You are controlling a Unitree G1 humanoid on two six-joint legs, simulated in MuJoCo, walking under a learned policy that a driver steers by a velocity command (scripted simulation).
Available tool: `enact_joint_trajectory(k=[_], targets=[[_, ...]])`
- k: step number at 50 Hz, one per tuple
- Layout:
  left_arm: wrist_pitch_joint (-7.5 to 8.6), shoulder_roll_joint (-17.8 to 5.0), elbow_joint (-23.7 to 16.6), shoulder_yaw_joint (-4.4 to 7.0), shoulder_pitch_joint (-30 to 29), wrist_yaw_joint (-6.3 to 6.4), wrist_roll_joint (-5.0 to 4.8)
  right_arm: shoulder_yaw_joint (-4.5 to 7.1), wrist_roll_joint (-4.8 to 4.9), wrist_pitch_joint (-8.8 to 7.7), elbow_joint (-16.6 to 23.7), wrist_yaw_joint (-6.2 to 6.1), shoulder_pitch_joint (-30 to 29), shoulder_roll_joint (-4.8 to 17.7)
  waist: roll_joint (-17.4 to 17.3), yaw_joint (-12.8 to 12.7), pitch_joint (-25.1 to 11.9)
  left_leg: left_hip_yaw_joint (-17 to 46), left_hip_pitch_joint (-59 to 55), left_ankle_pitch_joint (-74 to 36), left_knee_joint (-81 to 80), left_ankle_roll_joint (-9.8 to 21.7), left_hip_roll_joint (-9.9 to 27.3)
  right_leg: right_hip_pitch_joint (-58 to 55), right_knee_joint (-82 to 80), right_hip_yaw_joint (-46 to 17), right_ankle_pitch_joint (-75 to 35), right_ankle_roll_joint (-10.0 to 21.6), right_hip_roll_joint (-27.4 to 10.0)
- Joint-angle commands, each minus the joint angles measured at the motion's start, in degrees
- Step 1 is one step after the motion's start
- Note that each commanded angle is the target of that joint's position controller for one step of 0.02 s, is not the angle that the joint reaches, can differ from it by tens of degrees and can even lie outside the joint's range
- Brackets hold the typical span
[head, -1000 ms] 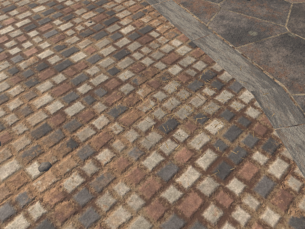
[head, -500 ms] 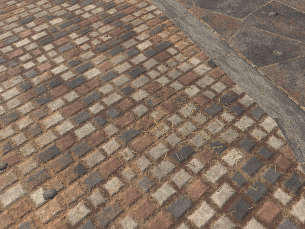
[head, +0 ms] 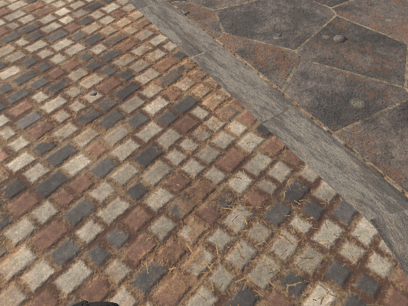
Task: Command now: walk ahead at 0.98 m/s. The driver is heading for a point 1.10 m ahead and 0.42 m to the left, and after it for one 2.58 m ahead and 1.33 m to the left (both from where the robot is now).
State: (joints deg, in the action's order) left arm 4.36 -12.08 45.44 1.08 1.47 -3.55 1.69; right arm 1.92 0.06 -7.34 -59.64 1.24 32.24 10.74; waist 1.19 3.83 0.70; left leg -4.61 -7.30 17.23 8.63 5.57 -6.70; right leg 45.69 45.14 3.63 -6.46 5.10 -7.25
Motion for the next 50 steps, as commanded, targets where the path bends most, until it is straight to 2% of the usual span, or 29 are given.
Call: enact_joint_trajectory(k=[1,4,6,7,8,9,10,12,15,16,19,21,23,25,27,28,29,30,31,32,33,34,35,37,39,41,46,49,50], targets=[[0.62,-1.8,-4.6,-0.59,-7.7,-0.1,-0.72,0.64,0.4,-1.52,3.1,-0.77,-0.5,7.9,-2.0,-1.7,9.8,4.0,11.5,-39.3,-9.9,3.0,14.6,-12.4,-10.7,4.4,-5.9,1.5,4.0],[0.66,-5.3,-4.1,0.51,-4.0,0.99,-0.52,1.01,-1.03,-0.45,2.6,-1.85,0.1,11.7,-6.4,-4.6,2.6,2.3,-2.6,-72.0,2.8,1.3,16.7,-18.3,-13.5,6.5,3.9,3.5,10.6],[0.61,-9.1,0.7,2.33,13.8,2.53,-0.66,1.76,-2.56,1.34,2.4,-2.98,-2.0,14.3,-9.0,-13.2,-7.1,2.0,-2.6,-77.9,26.3,1.4,18.2,-35.3,-14.4,4.4,12.1,5.5,12.6],[0.41,-11.6,3.9,3.59,24.9,3.55,0.13,1.87,-2.69,1.7,3.2,-3.03,-4.8,13.9,-8.2,-18.6,-11.8,1.3,6.5,-66.3,42.8,1.8,16.5,-48.9,-15.1,0.7,16.0,7.1,8.6],[0.2,-16.4,4.8,5.06,30.7,4.38,1.77,0.42,-1.68,1.22,5.5,-1.94,-3.6,6.4,2.7,-16.4,-17.6,1.3,25.6,-27.4,66.2,1.8,9.4,-64.3,-13.5,-18.3,32.5,10.4,-6.4],[0.29,-15.8,4.8,5.37,27.6,3.11,1.88,-0.19,1.9,0.14,6.7,-0.92,2.1,3.5,14.1,-10.2,-23.4,9.1,44.1,8.3,81.1,1.3,1.5,-73.4,-25.9,-50.4,42.3,16.2,-16.7],[0.66,-11.5,4.5,4.96,21.4,2.42,1.01,0.47,1.42,0.13,8.2,-1.77,-5.9,7.8,4.4,-9.7,-13.6,10.6,49.5,1.0,79.0,3.2,7.1,-65.4,-30.0,-43.1,43.5,12.4,-13.1],[1.98,-5.1,5.3,3.52,16.2,2.14,1.21,0.36,0.56,0.7,9.1,-1.21,-11.5,6.6,-5.1,-6.1,-2.3,10.2,46.0,-4.7,71.6,3.4,11.3,-47.0,-33.7,-27.5,31.5,8.3,-10.2],[3.58,-2.9,8.4,2.39,17.8,2.51,-0.21,-0.11,-1.67,3.8,10.0,0.76,-10.8,3.1,-0.7,-1.7,2.8,10.4,42.7,-5.9,67.3,1.7,14.5,-35.4,-37.9,-14.0,23.9,3.2,-6.0],[4.08,-3.6,9.0,2.47,18.3,2.42,-0.9,-0.15,-1.77,4.47,11.2,1.15,-13.2,2.9,-0.1,-1.3,4.5,9.6,45.1,-7.5,66.2,1.2,15.0,-34.4,-38.9,-10.0,20.2,1.9,-5.4],[5.0,-4.2,9.1,2.25,19.1,1.94,-0.68,-0.57,-1.03,4.86,15.2,1.83,-22.5,3.1,0.4,-2.3,7.8,4.8,47.7,-17.3,56.9,0.9,14.1,-32.2,-40.9,2.9,3.1,-1.9,-0.9],[5.36,-4.3,9.4,1.83,21.0,2.12,-0.83,-0.76,-0.48,4.54,16.5,2.18,-26.7,3.4,0.2,-3.4,8.0,0.0,46.1,-23.4,48.8,1.5,11.9,-33.8,-40.6,8.5,-9.6,-3.7,1.5],[5.38,-5.7,9.9,1.58,23.2,3.09,-1.22,-1.25,-0.57,4.01,18.5,2.66,-31.6,3.4,0.0,-4.2,9.2,-4.2,44.1,-26.6,38.3,2.6,10.2,-37.8,-40.6,11.2,-20.1,-4.7,0.5],[4.95,-8.1,9.7,1.59,25.1,4.58,-1.39,-0.99,-1.0,3.76,18.2,2.95,-31.6,4.9,1.9,-3.7,6.5,-8.1,40.0,-27.7,32.3,4.0,5.9,-45.5,-36.5,12.7,-39.1,-5.8,-0.8],[3.57,-12.0,8.5,2.44,23.9,6.46,-1.04,-0.15,-1.04,4.02,16.6,2.83,-25.4,7.8,5.6,0.9,1.3,-9.0,32.3,-23.4,30.2,5.3,2.2,-50.6,-25.6,13.0,-55.5,-6.3,-3.5],[2.53,-13.8,7.5,3.06,21.6,7.01,-0.59,0.88,-1.03,4.21,14.5,2.53,-17.1,10.3,6.6,5.6,-3.1,-8.4,23.9,-20.0,30.5,6.4,0.4,-50.4,-15.0,12.3,-60.3,-6.0,-4.7],[1.49,-15.0,6.0,3.65,17.8,7.09,0.03,2.36,-0.97,4.49,10.9,1.89,-4.8,13.0,7.1,11.3,-8.5,-5.9,12.3,-15.9,31.1,8.2,-0.1,-46.9,-0.1,10.9,-59.9,-5.1,-5.7],[0.68,-15.7,5.0,4.31,13.9,6.55,0.4,4.11,-0.68,4.77,8.2,0.79,5.1,15.3,4.0,16.4,-10.9,0.0,1.8,-11.7,26.6,11.2,2.3,-39.0,22.1,10.6,-42.4,-4.0,-3.0],[1.4,-8.7,2.8,2.96,10.1,4.88,0.96,5.22,0.66,5.5,7.9,-0.24,-0.3,16.7,-10.3,10.8,-4.8,10.0,-2.3,-12.8,26.4,11.9,7.1,-20.3,42.6,8.2,21.6,-3.6,8.5],[2.69,-4.7,-4.1,1.43,16.5,4.32,-0.94,6.05,-1.84,5.92,10.1,0.01,-5.0,22.7,-16.4,1.0,-12.4,38.9,-16.5,-15.1,21.3,24.5,17.9,0.8,56.1,-2.4,35.8,-6.4,11.2],[4.17,-5.9,-5.6,0.53,13.7,4.14,-0.6,6.13,-2.12,6.07,11.5,-0.53,-5.6,20.3,-7.4,3.0,-14.7,51.9,-17.5,3.0,8.2,25.5,22.2,7.3,52.8,-9.0,32.4,-5.1,8.9],[4.79,-8.3,-5.2,0.75,11.1,3.84,-0.33,5.15,-1.97,5.81,11.0,-1.07,-6.9,15.1,2.6,1.1,-5.5,48.8,-6.9,7.6,3.5,21.4,21.1,6.7,44.9,-9.7,28.1,-4.5,5.5],[4.49,-7.8,-5.7,0.75,9.5,3.7,0.56,4.48,-1.65,5.41,10.7,-1.12,-9.0,13.0,6.0,-2.2,-1.2,43.6,3.0,4.7,2.7,18.3,18.6,2.6,38.9,-9.2,26.7,-4.8,3.6],[1.76,-7.0,-5.8,0.12,9.7,3.41,2.91,3.63,-0.66,3.55,11.5,-1.59,-11.1,11.9,6.9,-5.9,2.5,36.0,16.6,-4.6,2.7,16.6,13.8,-4.4,32.4,-9.0,27.2,-7.0,1.1],[-0.05,-6.3,-7.7,-0.42,6.9,2.91,3.16,3.52,-0.1,2.12,12.3,-1.43,-11.7,12.9,5.5,-6.3,4.1,29.9,25.4,-8.1,1.0,15.3,9.5,-8.6,22.8,-6.5,26.1,-8.8,-0.4],[-0.26,-5.7,-11.4,-1.1,-1.1,2.33,2.24,3.79,-0.1,1.59,12.4,-1.3,-10.0,13.7,2.7,-3.9,6.1,26.5,29.2,-16.9,0.2,13.8,6.6,-11.1,11.2,-3.9,16.9,-9.5,0.1],[0.13,-5.6,-15.7,-1.8,-9.4,2.32,0.27,4.96,0.44,2.17,12.0,-0.34,-4.1,15.4,-4.0,2.6,2.2,26.5,16.8,-35.5,5.2,8.6,6.1,-15.4,-8.5,-2.4,1.6,-7.0,5.7],[0.68,-9.2,-15.3,-0.54,-4.1,3.28,0.05,5.5,0.23,2.14,13.3,-0.93,-7.0,17.2,-4.9,-0.7,-2.3,27.9,13.0,-47.4,14.2,5.1,6.7,-28.5,-16.3,-3.9,5.1,-5.5,8.9],[0.97,-12.3,-13.6,0.8,3.3,4.01,-0.37,5.87,-0.19,1.94,13.8,-0.77,-8.9,19.2,-5.2,-4.9,-7.2,28.0,12.6,-51.3,23.5,3.9,6.6,-37.0,-15.8,-4.9,9.1,-4.9,9.3]])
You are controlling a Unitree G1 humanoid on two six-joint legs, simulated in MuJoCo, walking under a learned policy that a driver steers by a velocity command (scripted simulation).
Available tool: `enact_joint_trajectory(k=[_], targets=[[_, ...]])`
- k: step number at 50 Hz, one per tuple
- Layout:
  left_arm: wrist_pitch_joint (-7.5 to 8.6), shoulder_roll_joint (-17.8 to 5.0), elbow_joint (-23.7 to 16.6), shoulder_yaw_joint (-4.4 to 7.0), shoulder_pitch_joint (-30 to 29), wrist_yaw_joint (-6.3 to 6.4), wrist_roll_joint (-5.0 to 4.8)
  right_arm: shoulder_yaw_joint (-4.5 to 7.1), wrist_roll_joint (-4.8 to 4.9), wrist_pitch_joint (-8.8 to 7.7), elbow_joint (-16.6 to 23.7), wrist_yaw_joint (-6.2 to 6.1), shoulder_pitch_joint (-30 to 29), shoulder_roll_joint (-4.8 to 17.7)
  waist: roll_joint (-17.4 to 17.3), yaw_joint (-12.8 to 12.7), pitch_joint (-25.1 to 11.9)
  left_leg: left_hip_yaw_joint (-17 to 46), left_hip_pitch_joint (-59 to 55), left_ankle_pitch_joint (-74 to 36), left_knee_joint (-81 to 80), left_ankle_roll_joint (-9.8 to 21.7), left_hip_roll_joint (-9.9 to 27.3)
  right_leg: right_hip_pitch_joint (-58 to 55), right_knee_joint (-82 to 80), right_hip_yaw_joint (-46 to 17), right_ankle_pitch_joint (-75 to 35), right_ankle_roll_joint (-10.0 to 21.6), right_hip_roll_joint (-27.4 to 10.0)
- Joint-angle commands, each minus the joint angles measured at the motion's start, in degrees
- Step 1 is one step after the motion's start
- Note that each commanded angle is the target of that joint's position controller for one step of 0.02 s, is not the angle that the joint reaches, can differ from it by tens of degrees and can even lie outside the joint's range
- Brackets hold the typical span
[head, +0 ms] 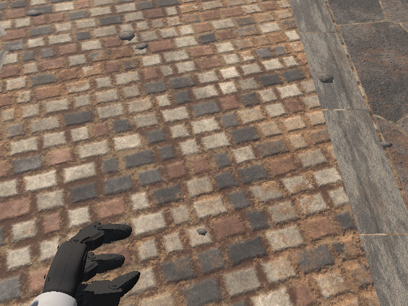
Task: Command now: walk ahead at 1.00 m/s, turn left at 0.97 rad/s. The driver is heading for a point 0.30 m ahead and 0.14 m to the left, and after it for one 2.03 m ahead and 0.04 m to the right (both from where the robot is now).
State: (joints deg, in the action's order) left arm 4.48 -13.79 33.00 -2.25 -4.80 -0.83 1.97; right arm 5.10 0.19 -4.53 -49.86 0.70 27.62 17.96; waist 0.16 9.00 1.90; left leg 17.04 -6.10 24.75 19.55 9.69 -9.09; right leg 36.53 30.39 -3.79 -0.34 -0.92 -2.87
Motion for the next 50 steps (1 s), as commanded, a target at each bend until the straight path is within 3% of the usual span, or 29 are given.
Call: enact_joint_trajectory(k=[1,2,3,4,5,6,8,10,12,14,15,17,18,20,21,22,23,24,25,26,27,30,32,34,39,44,48,49,50], targets=[[1.05,-13.2,1.7,5.5,21.9,2.22,-0.74,2.9,-0.54,-1.22,5.1,0.1,-8.4,13.1,-3.9,-17.7,-13.9,5.3,16.8,-55.6,25.7,-1.2,7.3,-41.0,-0.4,1.6,6.6,1.9,2.5],[1.12,-17.2,3.9,7.15,34.8,3.46,0.78,1.22,-0.71,-1.86,7.0,0.19,-10.4,6.8,1.7,-22.1,-21.4,1.3,25.9,-35.1,44.3,-1.3,4.6,-54.9,0.9,-8.3,24.8,3.5,-8.4],[1.08,-20.1,3.2,7.64,31.3,3.04,2.64,-1.01,2.32,-1.66,10.6,0.11,-4.7,-0.6,21.4,-14.5,-28.4,-5.4,42.0,3.7,59.4,-3.2,-1.5,-64.5,-10.7,-41.0,36.4,8.5,-25.2],[0.47,-17.1,2.5,8.26,24.6,2.23,2.09,-1.38,1.1,-0.5,9.7,-0.7,-3.9,3.7,18.0,-12.4,-23.6,-8.2,49.6,-1.1,64.1,-2.3,4.7,-58.6,-14.3,-47.4,47.4,10.6,-24.3],[0.12,-10.4,1.8,6.82,20.7,2.0,1.51,-0.97,-0.46,0.38,8.8,-0.43,-8.9,5.9,8.5,-13.1,-15.0,-10.0,50.7,-6.2,62.4,-2.7,7.9,-50.3,-14.5,-36.5,46.2,9.9,-20.6],[-0.02,-7.8,3.3,6.21,20.5,1.81,1.38,-0.9,-1.21,0.95,9.1,0.29,-11.5,5.7,2.3,-12.7,-8.6,-11.2,49.9,-8.1,59.8,-3.2,9.6,-42.6,-15.0,-27.3,35.4,9.1,-18.3],[0.65,-7.0,7.3,5.83,23.7,1.75,1.17,-1.48,-2.51,2.34,11.3,2.07,-14.9,2.9,2.6,-11.2,-3.4,-11.6,49.4,-8.0,57.8,-3.6,12.7,-34.7,-16.8,-15.3,23.6,7.5,-15.3],[1.92,-5.2,10.0,5.35,25.0,0.8,-0.2,-2.15,-2.34,3.82,14.0,2.46,-18.0,0.9,3.6,-9.3,0.5,-12.8,51.5,-7.0,56.4,-4.5,14.4,-31.8,-17.0,-6.5,-0.4,7.0,-15.4],[2.8,-6.1,10.5,5.47,23.0,0.25,-1.23,-2.46,-2.59,4.14,16.8,2.49,-20.3,0.9,4.9,-7.3,1.1,-14.7,50.4,-10.7,50.3,-5.2,14.0,-29.3,-16.8,3.1,-21.3,5.8,-13.9],[3.04,-7.2,10.4,5.65,18.6,0.32,-1.52,-2.97,-2.28,4.0,18.3,3.26,-22.0,0.5,6.9,-5.5,2.0,-17.6,43.7,-19.3,37.0,-5.5,12.8,-24.7,-17.7,12.0,-23.5,4.4,-10.2],[2.37,-11.8,6.4,7.38,9.3,2.08,-3.29,-1.99,4.03,2.9,16.3,2.43,-18.8,2.0,8.6,-4.6,2.5,-18.0,40.8,-24.2,31.4,-6.7,13.0,-23.7,-17.5,14.8,-20.6,3.8,-6.7],[2.1,-14.3,6.3,8.0,12.0,3.88,-3.53,-1.24,2.31,2.11,16.0,2.92,-19.7,3.6,5.1,-5.1,-1.2,-22.3,30.0,-30.7,22.7,-7.1,9.2,-24.5,-13.0,16.7,-28.2,2.8,-6.5],[1.76,-16.0,6.5,8.53,13.8,4.2,-3.68,-0.59,1.7,2.26,16.0,3.14,-18.6,4.5,5.3,-4.7,-3.1,-23.7,26.5,-29.9,21.3,-6.3,7.3,-27.0,-9.3,16.6,-34.6,2.4,-7.3],[0.8,-17.6,5.6,9.4,13.8,4.18,-4.79,1.65,1.48,3.02,14.6,3.19,-10.6,8.4,6.5,-0.6,-7.4,-23.8,16.1,-26.5,19.5,-2.8,4.8,-27.9,4.6,15.5,-42.3,2.2,-8.8],[0.53,-16.0,4.6,9.09,12.9,3.83,-4.93,3.68,1.55,3.39,12.5,2.56,-1.8,11.7,4.2,3.4,-10.9,-21.8,4.1,-29.7,16.1,0.0,4.0,-22.2,18.8,14.8,-34.5,0.9,-7.8],[0.7,-9.4,5.6,7.29,17.7,2.97,-3.82,3.61,1.88,3.44,12.2,1.33,-3.9,12.3,-7.3,0.0,-6.6,-14.0,-1.6,-40.1,9.1,3.0,8.5,-11.0,36.0,14.0,19.5,-1.7,-0.6],[1.28,-5.1,4.4,5.28,27.3,2.21,-1.09,2.81,-1.71,2.62,17.3,0.67,-11.4,16.3,-20.5,-8.7,-13.8,9.4,-10.0,-74.7,15.4,12.8,23.1,1.3,59.0,7.9,43.3,-3.1,5.3],[1.85,-12.6,4.0,5.81,28.7,1.3,-2.93,1.95,-3.17,2.31,20.5,1.23,-13.1,13.4,-13.3,-6.0,-31.1,23.1,-13.6,-61.2,6.3,19.3,31.9,1.7,63.7,-3.7,37.4,-2.0,4.3],[1.34,-15.7,4.7,6.54,24.5,1.41,-4.09,1.07,-2.28,2.22,20.8,1.58,-16.4,10.8,-2.3,-6.4,-26.5,19.3,-5.5,-47.9,3.8,16.5,30.0,1.2,60.0,-3.2,31.7,-1.7,1.7],[0.39,-14.6,5.1,6.48,22.5,2.11,-3.83,0.14,-0.36,1.87,19.4,1.64,-18.1,7.8,3.4,-8.0,-19.3,13.7,3.1,-40.8,3.1,12.8,27.3,1.8,54.4,-1.8,28.3,-2.0,-1.2],[-0.97,-12.8,6.1,6.04,22.2,2.95,-3.38,-1.09,0.26,1.48,18.3,1.53,-19.2,5.1,4.8,-9.3,-15.3,9.4,10.8,-40.4,3.2,10.5,25.5,-0.8,50.8,-1.8,27.2,-2.5,-3.5],[-3.23,-10.1,7.1,5.85,24.2,3.29,-3.53,-2.09,-2.28,0.6,14.2,0.88,-20.5,3.1,-1.0,-12.2,-10.6,-3.3,27.7,-46.5,0.5,8.4,21.6,-12.3,41.8,-1.6,25.7,-2.9,-4.4],[-3.21,-8.6,6.7,5.75,23.1,3.42,-3.07,-1.44,-2.64,0.52,12.7,-0.14,-20.5,4.5,-2.5,-11.6,-10.9,-9.1,26.0,-51.2,0.3,7.9,21.1,-11.2,36.4,-0.6,22.5,-3.7,-3.4],[-3.62,-8.5,6.0,5.92,20.6,3.26,-3.23,-0.65,-2.22,1.43,12.4,-1.29,-20.6,5.9,-2.6,-10.4,-11.2,-11.0,21.7,-47.6,-0.2,7.6,22.1,-7.3,33.6,0.1,19.1,-4.4,-3.6],[-5.73,-8.0,3.2,6.49,15.0,2.6,-3.4,-0.52,-1.62,3.66,12.1,-3.21,-21.1,4.4,-5.0,-8.1,-7.3,-12.8,17.8,-25.6,-3.9,6.6,24.7,-1.7,28.5,1.7,16.6,-5.1,-5.0],[-5.97,-7.0,1.6,6.74,14.3,0.77,-3.26,0.5,-1.08,4.88,11.7,-3.44,-20.9,5.6,-6.6,-7.5,-7.3,-17.1,13.4,-29.1,-1.0,4.4,27.2,-5.3,18.7,6.0,19.2,-2.9,-3.4],[-5.9,-7.1,2.1,7.7,18.9,-0.68,-3.23,1.33,1.13,5.08,11.2,-3.26,-22.0,6.0,-6.4,-10.6,-8.4,-22.3,12.9,-31.0,8.3,-1.7,26.8,-16.2,1.0,10.0,11.9,1.7,0.5],[-5.76,-9.5,2.8,8.84,21.6,-0.15,-2.68,1.17,1.21,5.02,10.0,-2.93,-19.1,4.1,-1.3,-11.0,-7.5,-25.5,17.1,-24.5,16.5,-5.8,23.0,-21.8,-5.6,6.3,2.1,4.2,1.0],[-5.51,-18.8,2.0,11.36,24.5,0.97,-1.94,0.81,-1.01,4.66,12.1,-2.56,-19.4,2.3,16.2,-9.9,-6.9,-29.6,35.0,-2.2,34.9,-11.7,15.6,-32.6,-6.1,-14.4,-25.9,10.5,-12.8]])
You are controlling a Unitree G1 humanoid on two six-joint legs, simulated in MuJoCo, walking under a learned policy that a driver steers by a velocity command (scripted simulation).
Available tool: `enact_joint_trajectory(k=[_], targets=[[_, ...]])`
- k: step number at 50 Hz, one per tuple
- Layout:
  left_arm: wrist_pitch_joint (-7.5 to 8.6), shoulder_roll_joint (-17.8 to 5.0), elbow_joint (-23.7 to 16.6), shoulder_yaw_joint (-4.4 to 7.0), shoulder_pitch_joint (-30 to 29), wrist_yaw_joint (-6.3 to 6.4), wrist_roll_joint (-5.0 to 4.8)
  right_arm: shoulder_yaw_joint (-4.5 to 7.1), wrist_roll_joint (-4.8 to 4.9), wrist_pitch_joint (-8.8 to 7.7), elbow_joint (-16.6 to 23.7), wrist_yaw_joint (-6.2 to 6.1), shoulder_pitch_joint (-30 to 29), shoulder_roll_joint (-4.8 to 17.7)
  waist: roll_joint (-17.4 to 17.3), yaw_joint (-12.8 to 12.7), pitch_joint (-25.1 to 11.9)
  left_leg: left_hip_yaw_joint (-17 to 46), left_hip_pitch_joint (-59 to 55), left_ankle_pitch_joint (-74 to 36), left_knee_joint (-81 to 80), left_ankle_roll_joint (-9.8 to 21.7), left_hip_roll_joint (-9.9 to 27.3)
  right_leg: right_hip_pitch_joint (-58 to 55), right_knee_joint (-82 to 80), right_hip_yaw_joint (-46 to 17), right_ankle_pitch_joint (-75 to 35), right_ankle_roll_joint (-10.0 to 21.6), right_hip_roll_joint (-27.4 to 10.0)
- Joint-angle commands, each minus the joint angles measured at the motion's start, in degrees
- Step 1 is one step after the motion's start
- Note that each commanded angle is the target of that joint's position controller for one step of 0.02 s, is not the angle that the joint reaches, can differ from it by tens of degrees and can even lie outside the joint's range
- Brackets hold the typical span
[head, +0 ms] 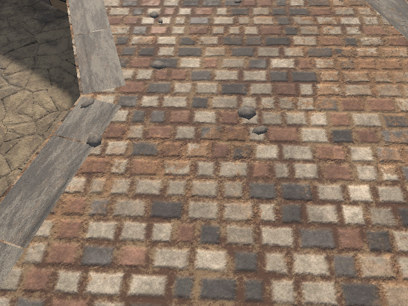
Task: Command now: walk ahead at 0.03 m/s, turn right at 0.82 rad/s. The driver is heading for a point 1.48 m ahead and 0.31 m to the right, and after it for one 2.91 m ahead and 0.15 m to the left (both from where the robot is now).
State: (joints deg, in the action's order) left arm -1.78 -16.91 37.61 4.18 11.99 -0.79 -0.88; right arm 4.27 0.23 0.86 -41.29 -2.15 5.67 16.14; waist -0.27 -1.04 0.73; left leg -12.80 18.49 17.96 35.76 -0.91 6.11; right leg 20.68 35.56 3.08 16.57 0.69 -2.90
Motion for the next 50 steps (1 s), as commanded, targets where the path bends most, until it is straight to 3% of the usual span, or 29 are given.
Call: enact_joint_trajectory(k=[1,2,3,4,5,6,8,11,18,21,22,23,24,25,26,27,29,31,35,38,40,41,42,43,44,45,47,48,50], targets=[[1.73,-17.1,-4.4,4.71,7.8,0.68,2.45,1.12,-2.47,-1.27,6.8,0.48,-3.6,3.6,20.0,-1.4,-8.6,9.5,24.8,20.8,31.0,-3.4,-7.6,-21.7,-11.7,-34.7,-51.1,19.0,-18.9],[2.66,-15.3,-4.7,4.5,8.5,0.05,2.77,1.56,-1.48,-1.59,7.0,0.69,-6.2,5.5,12.2,-3.7,-11.8,16.0,26.6,19.0,37.1,-2.4,-7.4,-23.6,-12.5,-31.9,-48.5,19.4,-17.6],[3.21,-14.2,-4.8,4.4,6.0,0.32,1.75,1.61,-0.41,-1.81,6.6,0.55,-6.1,5.5,8.7,-1.7,-10.4,17.7,27.8,13.7,36.9,-1.4,-6.7,-23.2,-11.8,-27.9,-44.5,16.4,-14.1],[2.85,-12.2,-5.4,4.06,2.7,0.9,0.16,1.7,-0.62,-1.8,5.5,0.05,-4.8,5.6,5.5,0.0,-9.2,18.2,27.9,9.5,34.5,-1.4,-5.8,-21.5,-11.5,-24.9,-41.1,13.6,-11.7],[2.22,-10.7,-6.3,3.5,0.1,1.59,-0.76,1.89,-0.96,-1.66,5.4,-0.32,-4.8,6.2,5.8,1.0,-8.7,18.8,26.1,6.8,32.1,-1.5,-5.3,-18.9,-11.8,-23.7,-38.8,12.4,-10.6],[1.63,-10.1,-7.0,3.27,-0.9,2.13,-0.8,1.81,-0.93,-1.62,5.4,-0.23,-4.9,5.8,6.4,1.7,-9.0,18.7,23.7,4.9,30.7,-1.9,-6.1,-17.0,-12.0,-23.3,-38.4,11.9,-9.3],[0.96,-10.5,-7.6,3.55,-0.6,2.88,-0.26,1.35,-0.56,-1.78,4.8,-0.01,-4.6,4.5,6.3,1.7,-9.9,18.8,21.9,2.1,25.1,-2.6,-8.0,-16.8,-11.8,-23.4,-37.3,11.3,-7.6],[0.39,-11.6,-8.1,4.1,-0.1,3.73,-0.53,0.85,-0.17,-2.01,4.3,0.21,-5.9,3.7,6.9,1.0,-10.2,20.0,19.8,-0.2,15.5,-3.6,-9.8,-16.7,-10.9,-25.8,-33.3,10.5,-6.3],[-0.85,-12.0,-10.2,4.37,-2.3,3.54,-0.41,1.45,0.2,-2.92,3.7,1.38,-6.3,5.6,10.8,0.1,-8.4,21.9,11.3,-1.1,3.0,-2.9,-11.6,-12.2,-9.5,-34.3,-25.8,9.3,-3.8],[-1.1,-11.8,-11.4,4.25,-5.1,3.29,-0.89,2.36,0.45,-3.73,2.8,1.89,-2.9,7.1,11.5,1.8,-8.1,21.3,2.1,-4.9,-8.7,-1.3,-10.9,-9.6,-7.5,-36.5,-21.9,7.5,-1.1],[-1.2,-10.9,-11.8,3.88,-6.1,3.18,-1.04,2.86,0.43,-3.85,2.0,1.9,-0.7,7.7,10.3,2.8,-8.3,21.0,-4.8,-11.4,-14.9,-0.5,-8.7,-6.1,-5.5,-35.4,-16.0,5.8,1.2],[-1.3,-7.5,-11.6,2.83,-2.5,2.89,-0.49,3.58,-0.19,-3.46,2.3,1.6,0.3,10.5,2.3,1.0,-10.9,28.7,-14.1,-14.8,-16.1,3.6,1.6,0.3,2.9,-30.6,3.6,3.4,5.5],[-1.04,-5.3,-12.3,2.09,1.3,2.57,-0.34,3.7,-1.67,-2.57,2.8,1.25,-1.2,13.2,-14.2,-2.8,-9.4,42.5,-18.0,-26.4,-17.7,12.2,13.0,12.1,15.2,-18.5,23.0,0.5,14.2],[-0.16,-11.2,-12.0,3.53,1.4,2.18,0.37,3.44,-2.59,-2.86,3.3,1.29,-0.1,10.8,-15.1,-1.5,-8.8,48.6,-14.2,-26.4,-18.3,18.0,18.6,15.7,28.3,-15.9,21.4,-2.5,9.1],[-0.03,-13.8,-10.4,4.29,0.9,1.98,0.07,2.55,-2.03,-2.82,4.6,0.9,-2.4,7.6,-10.5,-1.3,-7.1,41.8,-11.5,-23.3,-17.3,17.3,15.2,15.1,33.1,-14.2,16.8,-3.6,6.5],[-0.37,-13.2,-9.0,4.3,0.7,2.06,0.1,1.99,-1.29,-2.28,4.9,0.47,-4.1,5.9,-7.1,-1.2,-5.3,35.1,-9.4,-19.2,-16.7,14.5,10.3,14.4,35.1,-13.1,12.8,-4.4,5.5],[-0.69,-9.4,-8.9,2.89,-0.1,1.91,0.2,1.44,-0.48,-1.38,4.7,-0.29,-3.4,6.3,-4.7,-0.1,-3.7,29.8,-8.1,-20.8,-17.0,13.4,7.1,14.9,37.8,-10.4,9.2,-5.2,5.5],[-0.33,-6.6,-9.8,1.61,-2.2,1.84,-0.07,1.54,-0.87,-0.89,3.7,-0.44,-0.5,7.4,-5.9,1.4,-4.1,26.1,-10.2,-24.9,-17.1,13.8,5.6,14.5,32.6,-7.9,8.5,-5.3,5.3],[0.14,-4.5,-10.0,0.16,-3.6,1.79,0.49,2.0,-0.51,-0.35,3.0,0.18,0.6,9.3,-10.1,2.5,-7.0,22.9,-11.9,-27.4,-15.8,14.4,6.4,6.8,17.0,-5.5,10.4,-5.2,3.5],[0.06,-5.1,-8.9,0.22,-2.4,1.5,0.2,2.01,0.25,-0.03,2.2,0.71,1.7,10.1,-12.0,2.8,-7.2,22.9,-10.6,-26.6,-14.8,14.3,7.5,-0.1,5.5,-3.3,7.3,-4.3,3.7],[0.07,-4.2,-6.9,0.25,0.9,1.17,0.39,1.44,1.19,0.12,1.6,0.81,1.6,9.3,-10.8,0.8,-6.6,21.7,-8.1,-24.5,-11.9,12.3,6.6,-7.8,-9.4,-1.5,-2.7,-2.2,4.9],[0.09,-3.2,-6.4,-0.06,1.2,1.21,0.91,0.3,1.38,-0.2,0.4,1.05,4.1,6.4,-9.1,0.8,-6.1,21.2,-3.7,-19.9,-10.7,9.1,4.7,-14.7,-17.1,-3.3,-7.2,-0.6,4.4],[-0.04,-4.8,-6.8,-0.07,2.1,1.62,1.66,-1.19,-0.25,-1.01,-0.1,1.92,6.9,2.7,-1.7,2.0,-8.3,18.9,2.6,-9.2,-6.4,3.8,1.3,-23.8,-17.2,-12.1,-14.9,1.1,-3.3],[-0.24,-8.0,-7.7,0.15,-0.7,1.99,3.04,-2.16,-1.6,-1.97,0.4,2.78,8.4,0.0,11.1,4.6,-7.5,14.9,7.3,5.5,-3.8,-0.3,-3.0,-21.4,-14.2,-18.8,-25.3,6.0,-13.0],[0.29,-6.2,-7.4,0.16,-2.1,1.69,3.96,-1.24,-0.35,-2.0,1.3,2.36,4.1,4.2,12.2,1.8,-6.5,14.4,3.1,8.4,-1.6,-1.8,-2.4,-11.9,-16.3,-18.0,-16.4,10.1,-14.2],[0.8,-6.6,-7.6,0.48,-3.8,1.65,3.71,-0.12,0.67,-1.71,1.7,2.07,2.0,7.7,10.7,1.3,-2.8,13.4,3.9,5.2,1.3,-2.2,-3.4,-10.8,-16.7,-16.0,-11.4,9.7,-11.5],[1.45,-9.6,-6.7,1.8,-0.8,2.42,2.94,1.25,1.11,-0.55,1.7,1.27,1.1,10.0,13.6,-1.5,-0.6,13.2,12.0,11.2,14.4,-2.7,-4.4,-13.3,-16.9,-16.7,-17.8,11.0,-13.8],[1.78,-8.9,-6.2,1.68,-0.1,2.81,2.65,1.91,1.17,0.23,1.6,1.16,3.2,10.1,12.3,-0.9,-0.9,15.1,14.5,14.4,23.3,-3.3,-3.9,-13.9,-16.1,-16.9,-25.9,12.5,-16.2],[1.99,-6.1,-6.6,1.11,-2.2,3.34,2.25,2.12,1.95,1.39,1.1,0.99,6.2,7.8,9.1,0.7,-1.4,16.2,17.3,13.0,31.4,-4.2,-3.3,-14.9,-15.9,-12.4,-30.9,12.6,-16.0]])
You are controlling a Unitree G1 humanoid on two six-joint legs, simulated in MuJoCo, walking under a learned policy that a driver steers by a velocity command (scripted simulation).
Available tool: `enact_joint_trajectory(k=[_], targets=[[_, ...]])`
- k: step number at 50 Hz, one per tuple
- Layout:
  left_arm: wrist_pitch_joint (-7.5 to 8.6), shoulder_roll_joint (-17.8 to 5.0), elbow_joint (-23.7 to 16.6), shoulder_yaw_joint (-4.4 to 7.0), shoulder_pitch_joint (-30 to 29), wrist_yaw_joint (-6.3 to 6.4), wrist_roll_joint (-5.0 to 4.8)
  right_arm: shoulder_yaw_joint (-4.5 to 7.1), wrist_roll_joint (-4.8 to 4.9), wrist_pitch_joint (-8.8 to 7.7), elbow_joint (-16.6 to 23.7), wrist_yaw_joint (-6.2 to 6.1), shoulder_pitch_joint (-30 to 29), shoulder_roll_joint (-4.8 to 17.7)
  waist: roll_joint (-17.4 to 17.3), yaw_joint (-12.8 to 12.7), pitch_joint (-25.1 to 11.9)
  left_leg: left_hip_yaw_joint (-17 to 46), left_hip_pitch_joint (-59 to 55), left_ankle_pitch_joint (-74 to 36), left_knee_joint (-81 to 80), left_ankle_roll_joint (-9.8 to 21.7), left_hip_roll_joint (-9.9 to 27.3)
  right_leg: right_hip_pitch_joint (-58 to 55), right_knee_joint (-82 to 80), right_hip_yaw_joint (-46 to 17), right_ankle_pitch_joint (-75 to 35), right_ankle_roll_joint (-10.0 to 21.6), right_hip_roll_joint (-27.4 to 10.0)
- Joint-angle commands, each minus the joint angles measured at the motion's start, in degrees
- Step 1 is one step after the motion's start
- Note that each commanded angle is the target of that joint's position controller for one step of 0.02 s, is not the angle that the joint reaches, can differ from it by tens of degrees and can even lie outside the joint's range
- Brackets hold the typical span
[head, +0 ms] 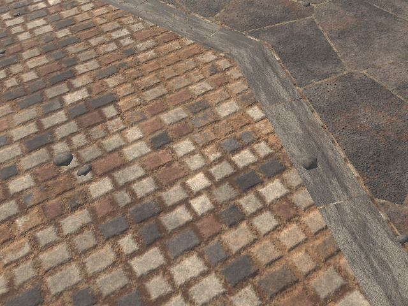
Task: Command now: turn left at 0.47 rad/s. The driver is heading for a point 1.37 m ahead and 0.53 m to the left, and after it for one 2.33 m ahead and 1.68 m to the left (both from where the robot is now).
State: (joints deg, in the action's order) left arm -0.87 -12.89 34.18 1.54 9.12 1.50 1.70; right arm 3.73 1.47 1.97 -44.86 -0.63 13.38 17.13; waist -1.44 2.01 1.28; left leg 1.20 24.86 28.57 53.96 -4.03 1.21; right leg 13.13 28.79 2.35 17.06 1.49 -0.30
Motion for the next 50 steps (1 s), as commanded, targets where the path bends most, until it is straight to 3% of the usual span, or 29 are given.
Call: enact_joint_trajectory(k=[1,4,7,11,13,14,15,16,17,18,19,20,22,23,26,30,31,33,35,37,38,39,40,41,42,43,45,46,50], targets=[[1.09,-9.3,-3.3,3.66,-0.8,1.23,-0.52,2.56,0.65,0.69,5.1,-0.65,-1.8,5.8,9.8,-2.0,-1.8,1.7,12.2,-0.2,12.7,-1.6,2.3,-8.0,-9.4,-9.4,-30.1,11.3,-17.9],[0.65,-9.1,-2.8,4.13,-1.6,1.6,-0.46,1.92,0.25,1.29,7.6,0.06,-4.4,3.7,8.9,-3.0,-2.7,-0.8,11.7,-5.1,6.0,-2.8,3.5,-9.9,-9.5,-4.7,-27.9,11.0,-17.2],[0.36,-11.3,-2.2,5.3,-1.9,1.26,-0.79,1.29,0.05,1.32,10.5,1.66,-6.0,2.5,9.0,-3.8,-4.7,-3.4,6.7,-5.9,-2.8,-1.5,3.9,-10.2,-8.3,-1.5,-29.9,11.0,-18.6],[1.02,-13.4,-1.1,6.42,-2.8,-0.15,-2.57,2.44,0.2,2.39,12.5,2.85,-4.6,4.9,10.2,-2.7,-5.5,-6.8,0.0,-7.8,-11.8,2.1,2.4,-9.5,-4.7,1.6,-30.8,8.6,-20.5],[1.19,-12.7,-0.1,6.47,-3.4,-0.63,-3.62,3.44,0.27,2.79,11.9,2.63,-0.7,5.6,8.7,0.1,-6.3,-8.4,-8.8,-14.8,-21.5,5.0,-0.1,-5.9,2.7,5.8,-27.6,4.3,-18.9],[1.4,-11.0,1.3,6.17,-0.4,-1.09,-3.33,5.01,-0.04,2.53,10.9,1.51,3.9,9.0,2.3,1.8,-7.9,-4.0,-19.0,-26.3,-27.3,8.2,-0.5,0.6,13.1,9.1,-22.8,0.3,-14.5],[1.69,-6.8,-2.3,4.74,-2.9,-1.03,-0.33,7.28,-0.35,1.86,11.8,0.19,7.0,18.2,-16.7,1.4,-7.9,20.2,-31.8,-56.5,-28.9,16.6,14.3,21.9,33.6,11.4,13.4,-5.8,-5.6],[2.05,-7.5,-4.7,4.43,-7.4,-0.55,0.02,6.68,-2.77,-0.19,13.6,1.04,5.9,19.0,-15.8,2.9,-14.5,34.9,-31.1,-53.9,-32.1,28.2,21.8,29.6,45.0,-2.5,25.4,-7.0,1.0],[2.04,-10.2,-4.3,5.0,-9.4,-0.33,-1.12,5.8,-2.48,-1.67,13.4,1.6,4.2,16.0,-7.7,3.5,-13.1,29.7,-30.1,-47.1,-33.6,26.8,20.1,31.1,47.1,-6.8,22.3,-5.9,-0.6],[2.29,-10.3,-4.2,5.07,-10.0,-0.03,-1.6,5.19,-1.3,-2.36,12.9,1.17,2.2,14.0,-5.7,1.7,-9.3,25.5,-27.7,-41.4,-33.7,23.4,16.6,31.6,44.9,-7.8,17.0,-4.5,-1.2],[2.34,-10.8,-3.2,5.36,-8.9,0.52,-1.08,4.61,-0.01,-2.12,13.2,0.56,-0.9,12.2,-2.4,-0.2,-7.2,22.6,-25.5,-38.1,-33.6,20.3,13.8,31.5,41.5,-8.3,12.1,-4.2,-2.1],[2.6,-12.0,-2.6,5.9,-6.5,0.33,-0.88,4.03,1.24,-1.82,13.1,0.01,-1.5,10.6,-2.5,-1.6,-8.4,21.7,-23.5,-23.9,-35.6,18.7,11.7,28.8,37.1,-8.7,7.7,-3.7,-2.7],[3.4,-11.2,-1.6,5.81,-5.7,-1.17,-1.63,3.5,0.85,-2.05,14.0,-0.35,-1.1,10.1,-4.3,-1.3,-7.6,24.6,-20.8,2.6,-40.8,18.4,9.5,26.8,32.0,-7.7,0.9,-3.5,-1.0],[3.93,-10.9,-1.6,5.72,-6.4,-1.65,-1.92,3.46,0.51,-2.39,14.1,-0.48,-0.7,10.6,-5.1,-1.1,-6.0,26.0,-19.8,6.7,-42.4,18.5,9.5,26.9,28.8,-7.6,-0.4,-3.6,-0.3],[5.8,-9.9,-1.5,5.32,-9.1,-2.08,-2.1,3.5,0.02,-3.26,13.2,-1.1,1.9,11.5,-5.5,-0.2,-3.0,26.6,-18.3,5.0,-42.8,18.1,8.3,25.8,18.7,-8.1,-3.4,-4.5,1.5],[7.47,-8.9,-1.4,4.88,-11.3,-2.55,-2.69,3.28,0.42,-3.52,12.9,-1.32,3.0,11.7,-8.0,0.5,-1.2,26.6,-14.3,2.2,-41.0,17.6,5.8,20.8,10.2,-8.0,-5.5,-6.0,3.4],[3.6,-8.3,0.8,3.48,-8.6,-3.49,2.42,4.07,-3.82,-2.28,11.3,1.25,4.4,14.3,-11.3,1.7,-1.7,24.8,-13.1,4.1,-40.1,16.1,2.2,19.4,12.5,-4.0,-4.0,-6.8,3.0],[1.85,-8.6,-1.3,3.21,-11.9,-3.5,1.03,3.61,-3.01,-1.62,12.0,3.1,4.2,12.3,-9.5,2.5,0.7,27.2,-8.9,3.9,-39.1,16.3,1.3,17.0,9.9,-3.9,-1.6,-7.5,3.1],[2.3,-9.0,-1.3,2.93,-10.5,-3.18,-0.25,3.19,-2.54,-2.09,12.4,3.43,2.6,11.6,-9.2,1.3,0.2,28.8,-7.0,2.9,-38.3,16.2,2.5,11.2,6.0,-4.0,-2.4,-6.4,2.2],[3.42,-10.0,0.6,3.21,-3.9,-2.37,-0.48,2.65,-2.48,-2.94,12.5,2.8,0.4,10.6,-7.3,-2.6,-0.7,29.9,-2.6,2.0,-36.5,15.1,3.5,-0.7,1.0,-3.8,-5.9,-3.6,0.7],[4.12,-11.0,2.5,3.63,1.8,-1.79,0.2,1.97,-2.62,-3.38,12.0,2.37,0.5,8.7,-4.1,-5.4,-1.9,28.2,0.9,1.0,-31.5,14.1,1.9,-9.2,-1.0,-3.7,-4.2,-2.2,0.4],[5.05,-14.2,4.2,4.46,10.0,-1.09,1.58,0.81,-2.35,-4.27,12.3,2.22,-0.1,5.4,3.9,-9.4,-4.9,22.2,7.1,-0.7,-17.5,12.2,-2.5,-19.7,-4.4,-11.3,4.7,-0.6,-5.8],[5.3,-21.8,4.5,5.93,14.9,-0.94,3.18,-0.53,-0.87,-5.09,15.2,2.09,-0.9,1.1,19.0,-10.0,-8.3,11.0,18.4,3.2,2.1,9.3,-11.2,-26.8,-15.9,-38.0,29.7,3.2,-19.4],[5.1,-20.4,4.8,6.13,11.7,-1.75,2.61,-0.46,-1.46,-4.87,14.4,1.23,-0.1,3.7,13.6,-7.2,-4.7,10.1,25.5,-1.8,11.9,9.4,-8.2,-21.8,-19.4,-51.2,36.0,5.5,-23.3],[4.91,-15.8,4.2,4.97,9.4,-2.14,1.59,0.02,-2.51,-4.64,13.0,1.37,-1.4,6.0,6.5,-5.9,-1.2,10.4,25.8,-7.1,15.2,9.4,-5.8,-18.5,-17.4,-44.7,32.4,5.4,-21.1],[5.12,-12.8,4.6,4.09,9.1,-2.35,1.0,0.16,-3.46,-4.74,12.0,2.22,-1.9,6.8,4.3,-5.3,-0.6,10.0,24.2,-10.7,14.3,9.0,-4.4,-16.1,-15.9,-35.9,26.3,4.4,-17.4],[5.99,-10.9,6.7,3.02,11.4,-1.98,0.51,0.08,-4.43,-4.62,11.5,3.82,-3.1,6.4,7.5,-5.0,0.6,9.5,21.7,-13.9,11.3,8.0,-2.9,-13.2,-17.8,-26.0,19.2,3.7,-12.6],[6.49,-10.9,7.9,2.93,13.1,-2.01,0.32,-0.18,-4.41,-4.48,11.5,4.25,-3.9,5.9,9.1,-5.2,1.6,9.2,21.7,-15.5,10.7,7.6,-3.1,-12.7,-18.8,-23.7,16.3,4.1,-11.5],[7.56,-9.7,11.7,2.46,19.1,-2.3,-0.7,-1.17,-4.54,-4.55,13.2,4.55,-11.1,4.7,7.7,-6.1,4.8,6.2,27.1,-19.8,5.6,6.7,-2.6,-14.7,-21.5,-17.7,1.6,6.5,-10.7]])
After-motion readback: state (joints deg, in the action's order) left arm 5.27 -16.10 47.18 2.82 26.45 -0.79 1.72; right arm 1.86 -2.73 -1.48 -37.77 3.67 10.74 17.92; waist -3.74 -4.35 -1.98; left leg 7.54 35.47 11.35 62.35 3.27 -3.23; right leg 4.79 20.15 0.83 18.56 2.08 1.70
